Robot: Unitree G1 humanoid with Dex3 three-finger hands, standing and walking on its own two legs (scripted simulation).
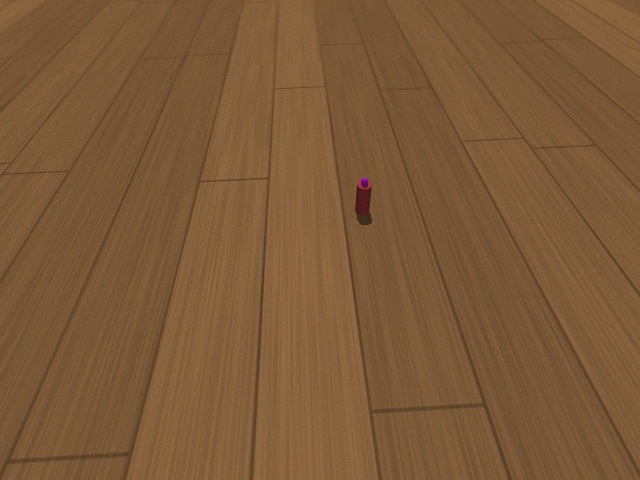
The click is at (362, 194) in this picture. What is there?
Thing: necked bottle
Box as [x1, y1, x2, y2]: [355, 178, 371, 214]
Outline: 362,178 357,183 355,210 360,214 365,214 368,212 371,183 366,178
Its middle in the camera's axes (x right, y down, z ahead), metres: +0.21 -0.18 +1.74
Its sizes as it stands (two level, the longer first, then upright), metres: 0.065 0.065 0.191
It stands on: the floor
